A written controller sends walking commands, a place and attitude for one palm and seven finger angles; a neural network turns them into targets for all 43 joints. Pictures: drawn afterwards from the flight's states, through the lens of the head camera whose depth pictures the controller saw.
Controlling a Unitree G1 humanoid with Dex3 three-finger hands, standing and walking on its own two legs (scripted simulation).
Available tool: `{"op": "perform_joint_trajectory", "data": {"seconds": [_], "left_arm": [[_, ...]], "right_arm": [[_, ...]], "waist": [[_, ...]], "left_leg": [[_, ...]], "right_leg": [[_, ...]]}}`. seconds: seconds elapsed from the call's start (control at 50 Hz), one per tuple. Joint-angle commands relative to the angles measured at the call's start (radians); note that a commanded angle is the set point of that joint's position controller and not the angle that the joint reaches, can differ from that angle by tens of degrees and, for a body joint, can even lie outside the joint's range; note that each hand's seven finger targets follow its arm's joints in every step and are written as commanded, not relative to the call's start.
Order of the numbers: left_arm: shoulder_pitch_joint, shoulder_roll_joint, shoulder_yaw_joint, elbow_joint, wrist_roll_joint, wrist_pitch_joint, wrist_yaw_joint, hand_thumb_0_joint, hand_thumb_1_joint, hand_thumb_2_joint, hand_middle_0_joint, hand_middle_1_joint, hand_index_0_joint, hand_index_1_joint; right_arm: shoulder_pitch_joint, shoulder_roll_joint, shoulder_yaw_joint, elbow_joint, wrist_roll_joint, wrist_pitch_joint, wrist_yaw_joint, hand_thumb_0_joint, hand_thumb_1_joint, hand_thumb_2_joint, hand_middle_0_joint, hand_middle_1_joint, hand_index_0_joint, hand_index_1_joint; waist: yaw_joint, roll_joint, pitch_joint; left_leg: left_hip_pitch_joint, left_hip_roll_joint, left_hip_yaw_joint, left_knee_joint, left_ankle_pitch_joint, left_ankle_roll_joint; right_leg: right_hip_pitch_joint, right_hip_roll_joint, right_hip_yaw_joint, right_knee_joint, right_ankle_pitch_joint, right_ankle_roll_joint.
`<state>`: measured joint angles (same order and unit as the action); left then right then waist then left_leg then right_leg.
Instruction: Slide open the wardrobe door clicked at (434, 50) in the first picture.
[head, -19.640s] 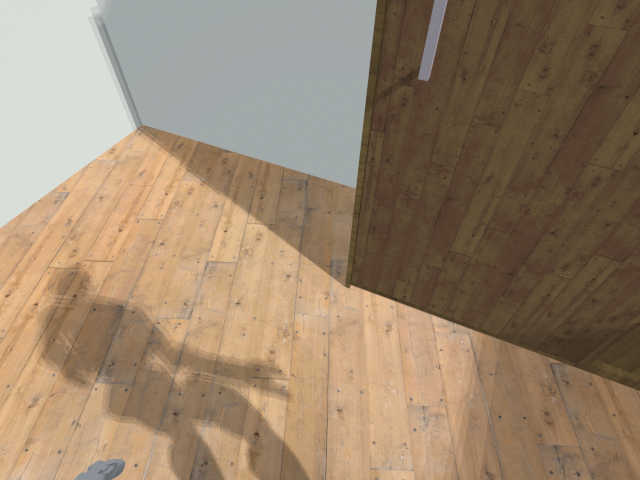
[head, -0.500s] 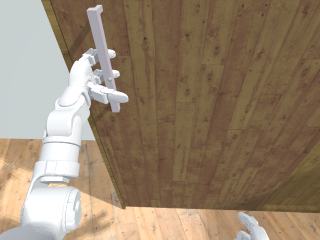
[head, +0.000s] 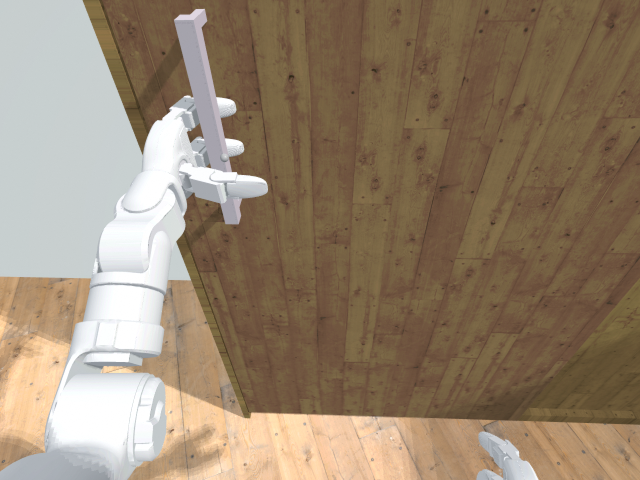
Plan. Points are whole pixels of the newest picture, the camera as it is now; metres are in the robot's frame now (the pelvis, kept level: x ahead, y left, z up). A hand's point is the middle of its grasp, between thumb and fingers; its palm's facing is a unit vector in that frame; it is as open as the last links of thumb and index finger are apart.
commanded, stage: grip the handle and tug to test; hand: left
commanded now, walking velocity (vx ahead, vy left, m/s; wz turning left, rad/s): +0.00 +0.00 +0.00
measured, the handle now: (218, 130) +0.47 +0.16 +0.24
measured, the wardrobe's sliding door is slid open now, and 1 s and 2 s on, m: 0.00 0.00 0.01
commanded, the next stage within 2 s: tug the door sideways, standing still in 1.22 s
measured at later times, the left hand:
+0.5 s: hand (226, 154) +0.41 +0.14 +0.24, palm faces +0.04 -1.00 +0.00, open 5.9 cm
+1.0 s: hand (225, 154) +0.41 +0.14 +0.24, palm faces +0.02 -1.00 +0.01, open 5.8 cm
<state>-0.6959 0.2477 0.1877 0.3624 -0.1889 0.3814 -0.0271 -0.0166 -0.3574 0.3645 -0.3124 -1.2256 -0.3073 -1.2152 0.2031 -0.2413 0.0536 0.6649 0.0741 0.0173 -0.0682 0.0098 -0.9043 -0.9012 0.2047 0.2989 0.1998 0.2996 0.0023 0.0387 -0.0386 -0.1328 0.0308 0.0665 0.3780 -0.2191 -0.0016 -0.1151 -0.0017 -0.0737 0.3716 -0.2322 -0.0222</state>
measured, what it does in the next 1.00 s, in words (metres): stands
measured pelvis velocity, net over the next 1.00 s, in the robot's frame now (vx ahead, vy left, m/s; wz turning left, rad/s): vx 0.02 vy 0.00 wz -0.01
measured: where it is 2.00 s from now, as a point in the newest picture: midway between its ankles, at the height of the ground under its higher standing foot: outside the picture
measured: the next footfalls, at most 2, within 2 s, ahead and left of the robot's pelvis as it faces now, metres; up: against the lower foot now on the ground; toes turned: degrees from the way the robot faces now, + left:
none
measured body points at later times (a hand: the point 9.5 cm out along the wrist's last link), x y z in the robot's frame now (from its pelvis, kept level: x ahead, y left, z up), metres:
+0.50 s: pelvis +0.01 +0.00 +0.00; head -0.01 -0.02 +0.45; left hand +0.40 +0.19 +0.24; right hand +0.17 -0.23 -0.10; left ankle -0.01 +0.12 -0.75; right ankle -0.02 -0.10 -0.75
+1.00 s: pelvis +0.02 +0.00 +0.00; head -0.01 -0.02 +0.45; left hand +0.40 +0.19 +0.24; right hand +0.19 -0.23 -0.09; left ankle -0.01 +0.12 -0.75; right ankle -0.02 -0.10 -0.75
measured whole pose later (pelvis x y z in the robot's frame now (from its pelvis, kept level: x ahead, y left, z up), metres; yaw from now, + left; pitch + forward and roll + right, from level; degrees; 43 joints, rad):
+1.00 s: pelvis +0.02 +0.00 +0.00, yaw -1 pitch -1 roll +0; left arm -0.61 0.25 0.21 0.21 -0.20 0.45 -0.04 0.00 0.75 0.82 -0.35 -1.37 -0.33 -1.31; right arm 0.17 -0.24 0.06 0.63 0.07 0.06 -0.06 0.01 -0.90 -0.90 0.20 0.30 0.20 0.30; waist 0.00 0.04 -0.06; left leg -0.11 0.03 0.08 0.36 -0.24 0.00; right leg -0.10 0.00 -0.06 0.36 -0.25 -0.02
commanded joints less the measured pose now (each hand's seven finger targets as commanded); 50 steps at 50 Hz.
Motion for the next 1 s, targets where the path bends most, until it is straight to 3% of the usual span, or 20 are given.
{"op": "perform_joint_trajectory", "data": {"seconds": [0.0, 0.12, 0.14, 0.2, 0.28, 0.38, 0.4, 0.5, 0.54, 0.6, 0.64, 0.66, 0.7, 0.72, 0.74, 0.78, 0.84, 0.9, 0.94, 0.98], "left_arm": [[-0.541, 0.177, 0.038, -0.195, -0.002, -0.064, -0.001, 0.000, 0.013, 0.520, -0.355, -1.273, -0.355, -1.273], [-0.511, 0.139, 0.019, -0.244, -0.002, -0.078, -0.001, 0.000, 0.293, 0.640, -0.385, -1.313, -0.385, -1.313], [-0.469, 0.136, 0.020, -0.240, -0.003, -0.078, -0.002, 0.000, 0.340, 0.660, -0.390, -1.320, -0.390, -1.320], [-0.497, 0.117, 0.002, -0.252, -0.004, -0.069, 0.000, 0.000, 0.480, 0.720, -0.405, -1.340, -0.405, -1.340], [-0.458, 0.153, 0.033, -0.288, -0.003, -0.065, -0.005, 0.000, 0.667, 0.800, -0.425, -1.367, -0.425, -1.367], [-0.470, 0.118, 0.004, -0.307, -0.003, -0.052, -0.003, 0.000, 0.900, 0.900, -0.450, -1.400, -0.450, -1.400], [-0.457, 0.099, -0.009, -0.315, -0.003, -0.048, -0.002, 0.000, 0.900, 0.900, -0.450, -1.400, -0.450, -1.400], [-0.452, 0.117, 0.008, -0.345, -0.002, -0.039, -0.003, 0.000, 0.900, 0.900, -0.450, -1.400, -0.450, -1.400], [-0.384, 0.149, 0.043, -0.332, -0.004, -0.033, -0.003, 0.000, 0.900, 0.900, -0.450, -1.400, -0.450, -1.400], [-0.402, 0.149, 0.041, -0.315, -0.007, -0.019, -0.009, 0.000, 0.900, 0.900, -0.450, -1.400, -0.450, -1.400], [-0.395, 0.184, 0.068, -0.303, -0.007, -0.013, -0.009, 0.000, 0.900, 0.900, -0.450, -1.400, -0.450, -1.400], [-0.421, 0.172, 0.055, -0.322, -0.008, -0.015, -0.009, 0.000, 0.900, 0.900, -0.450, -1.400, -0.450, -1.400], [-0.398, 0.192, 0.080, -0.320, -0.008, -0.012, -0.009, 0.000, 0.900, 0.900, -0.450, -1.400, -0.450, -1.400], [-0.397, 0.169, 0.062, -0.346, -0.009, -0.012, -0.011, 0.000, 0.900, 0.900, -0.450, -1.400, -0.450, -1.400], [-0.362, 0.190, 0.082, -0.357, -0.008, -0.018, -0.008, 0.000, 0.900, 0.900, -0.450, -1.400, -0.450, -1.400], [-0.378, 0.153, 0.046, -0.370, -0.010, -0.016, -0.009, 0.000, 0.900, 0.900, -0.450, -1.400, -0.450, -1.400], [-0.311, 0.196, 0.094, -0.356, -0.014, -0.009, -0.007, 0.000, 0.900, 0.900, -0.450, -1.400, -0.450, -1.400], [-0.322, 0.190, 0.088, -0.368, -0.016, 0.004, -0.015, 0.000, 0.900, 0.900, -0.450, -1.400, -0.450, -1.400], [-0.261, 0.212, 0.108, -0.371, -0.017, 0.011, -0.019, 0.000, 0.900, 0.900, -0.450, -1.400, -0.450, -1.400], [-0.275, 0.160, 0.063, -0.417, -0.019, 0.016, -0.022, 0.000, 0.900, 0.900, -0.450, -1.400, -0.450, -1.400]], "right_arm": [[-0.132, -0.113, -0.040, -0.151, -0.001, -0.056, -0.015, 0.000, -0.900, -0.900, 0.200, 0.300, 0.200, 0.300], [-0.133, -0.106, -0.041, -0.162, -0.003, -0.058, -0.005, 0.000, -0.900, -0.900, 0.200, 0.300, 0.200, 0.300], [-0.139, -0.108, -0.043, -0.167, -0.003, -0.054, -0.003, 0.000, -0.900, -0.900, 0.200, 0.300, 0.200, 0.300], [-0.138, -0.108, -0.042, -0.166, -0.004, -0.052, -0.003, 0.000, -0.900, -0.900, 0.200, 0.300, 0.200, 0.300], [-0.149, -0.108, -0.041, -0.173, -0.005, -0.044, -0.002, 0.000, -0.900, -0.900, 0.200, 0.300, 0.200, 0.300], [-0.154, -0.105, -0.040, -0.174, -0.003, -0.043, -0.001, 0.000, -0.900, -0.900, 0.200, 0.300, 0.200, 0.300], [-0.154, -0.103, -0.041, -0.177, -0.004, -0.043, 0.000, 0.000, -0.900, -0.900, 0.200, 0.300, 0.200, 0.300], [-0.157, -0.104, -0.042, -0.178, -0.008, -0.041, 0.000, 0.000, -0.900, -0.900, 0.200, 0.300, 0.200, 0.300], [-0.159, -0.108, -0.043, -0.181, -0.009, -0.035, 0.001, 0.000, -0.900, -0.900, 0.200, 0.300, 0.200, 0.300], [-0.163, -0.106, -0.038, -0.177, -0.007, -0.028, -0.003, 0.000, -0.900, -0.900, 0.200, 0.300, 0.200, 0.300], [-0.165, -0.111, -0.040, -0.178, -0.006, -0.024, -0.004, 0.000, -0.900, -0.900, 0.200, 0.300, 0.200, 0.300], [-0.166, -0.109, -0.037, -0.180, -0.007, -0.025, -0.004, 0.000, -0.900, -0.900, 0.200, 0.300, 0.200, 0.300], [-0.165, -0.108, -0.039, -0.180, -0.008, -0.024, -0.004, 0.000, -0.900, -0.900, 0.200, 0.300, 0.200, 0.300], [-0.170, -0.105, -0.038, -0.187, -0.008, -0.025, -0.002, 0.000, -0.900, -0.900, 0.200, 0.300, 0.200, 0.300], [-0.174, -0.105, -0.041, -0.192, -0.007, -0.022, 0.001, 0.000, -0.900, -0.900, 0.200, 0.300, 0.200, 0.300], [-0.178, -0.101, -0.037, -0.193, -0.005, -0.021, 0.002, 0.000, -0.900, -0.900, 0.200, 0.300, 0.200, 0.300], [-0.180, -0.109, -0.040, -0.197, -0.007, -0.014, 0.002, 0.000, -0.900, -0.900, 0.200, 0.300, 0.200, 0.300], [-0.182, -0.108, -0.039, -0.200, -0.006, -0.011, -0.002, 0.000, -0.900, -0.900, 0.200, 0.300, 0.200, 0.300], [-0.187, -0.112, -0.038, -0.206, -0.005, -0.005, 0.000, 0.000, -0.900, -0.900, 0.200, 0.300, 0.200, 0.300], [-0.197, -0.103, -0.035, -0.214, -0.002, -0.006, 0.003, 0.000, -0.900, -0.900, 0.200, 0.300, 0.200, 0.300]], "waist": [[-0.001, -0.052, -0.247], [0.009, -0.033, -0.305], [0.017, -0.032, -0.296], [0.006, -0.069, -0.284], [0.019, -0.059, -0.307], [0.012, -0.031, -0.284], [0.011, -0.037, -0.297], [0.017, -0.044, -0.323], [0.032, -0.065, -0.321], [0.023, -0.083, -0.285], [0.030, -0.063, -0.282], [0.026, -0.051, -0.290], [0.031, -0.070, -0.303], [0.031, -0.053, -0.308], [0.042, -0.047, -0.319], [0.030, -0.040, -0.304], [0.046, -0.074, -0.298], [0.037, -0.090, -0.292], [0.052, -0.073, -0.296], [0.043, -0.043, -0.297]], "left_leg": [[0.113, -0.027, -0.045, -0.007, 0.241, 0.048], [0.146, -0.028, -0.048, 0.004, 0.325, 0.042], [0.146, -0.025, -0.048, 0.002, 0.334, 0.040], [0.141, -0.024, -0.048, -0.001, 0.313, 0.044], [0.143, -0.026, -0.044, 0.002, 0.350, 0.044], [0.152, -0.024, -0.044, 0.005, 0.348, 0.041], [0.156, -0.025, -0.044, 0.007, 0.358, 0.041], [0.163, -0.029, -0.042, 0.013, 0.391, 0.042], [0.155, -0.028, -0.039, 0.013, 0.404, 0.043], [0.132, -0.030, -0.037, 0.009, 0.383, 0.046], [0.130, -0.030, -0.034, 0.006, 0.369, 0.044], [0.130, -0.032, -0.037, 0.005, 0.371, 0.044], [0.129, -0.032, -0.033, 0.010, 0.382, 0.046], [0.133, -0.034, -0.031, 0.013, 0.400, 0.046], [0.138, -0.030, -0.032, 0.011, 0.410, 0.042], [0.140, -0.030, -0.033, 0.013, 0.407, 0.042], [0.124, -0.030, -0.032, 0.007, 0.393, 0.044], [0.120, -0.030, -0.029, 0.005, 0.381, 0.048], [0.112, -0.030, -0.028, 0.002, 0.394, 0.045], [0.126, -0.030, -0.027, 0.005, 0.399, 0.044]], "right_leg": [[0.013, 0.010, 0.040, -0.041, 0.292, 0.001], [0.044, 0.012, 0.034, -0.017, 0.374, -0.006], [0.046, 0.013, 0.031, -0.017, 0.373, -0.007], [0.036, 0.013, 0.031, -0.021, 0.364, -0.003], [0.069, 0.011, 0.034, -0.015, 0.410, -0.005], [0.044, 0.014, 0.031, -0.018, 0.395, -0.006], [0.048, 0.013, 0.029, -0.013, 0.407, -0.005], [0.068, 0.013, 0.029, -0.005, 0.448, -0.005], [0.087, 0.014, 0.029, -0.005, 0.466, -0.004], [0.079, 0.012, 0.029, -0.009, 0.463, -0.002], [0.079, 0.011, 0.032, -0.015, 0.442, -0.003], [0.080, 0.009, 0.033, -0.014, 0.444, -0.003], [0.092, 0.009, 0.035, -0.008, 0.470, -0.002], [0.096, 0.008, 0.035, -0.004, 0.491, -0.002], [0.109, 0.008, 0.032, -0.002, 0.488, -0.005], [0.092, 0.009, 0.031, -0.003, 0.485, -0.004], [0.111, 0.010, 0.033, -0.007, 0.480, -0.002], [0.105, 0.010, 0.035, -0.010, 0.482, 0.001], [0.124, 0.007, 0.033, -0.004, 0.493, -0.001], [0.110, 0.008, 0.032, -0.003, 0.492, -0.002]]}}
